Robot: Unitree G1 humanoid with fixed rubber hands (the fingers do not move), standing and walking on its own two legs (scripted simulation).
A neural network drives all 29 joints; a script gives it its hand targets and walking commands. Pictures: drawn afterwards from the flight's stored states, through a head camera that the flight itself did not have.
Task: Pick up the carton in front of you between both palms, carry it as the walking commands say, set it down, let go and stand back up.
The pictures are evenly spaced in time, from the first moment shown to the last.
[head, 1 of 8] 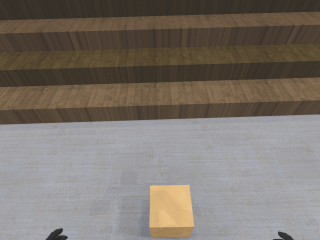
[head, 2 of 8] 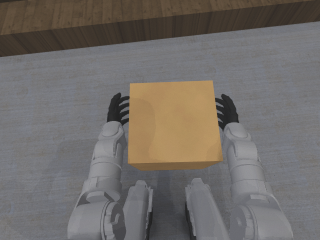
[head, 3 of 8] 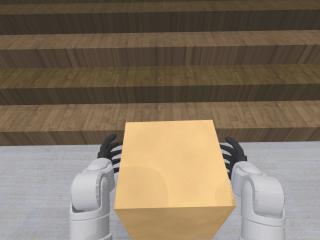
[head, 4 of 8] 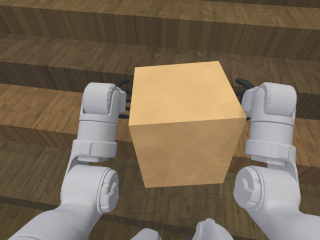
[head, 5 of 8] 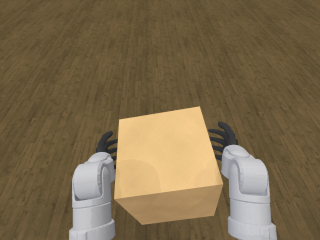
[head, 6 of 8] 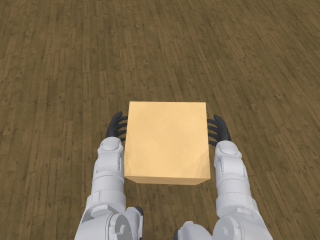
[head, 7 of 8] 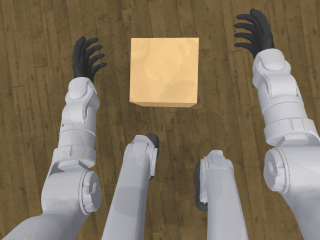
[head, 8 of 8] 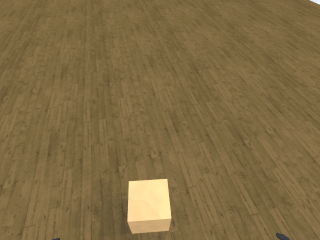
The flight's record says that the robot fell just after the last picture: no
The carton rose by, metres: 2.51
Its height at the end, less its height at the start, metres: +1.75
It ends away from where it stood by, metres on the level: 5.04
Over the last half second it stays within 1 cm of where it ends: yes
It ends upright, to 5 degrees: yes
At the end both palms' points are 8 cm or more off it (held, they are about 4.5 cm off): yes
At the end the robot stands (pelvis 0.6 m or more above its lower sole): yes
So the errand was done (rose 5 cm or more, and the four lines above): yes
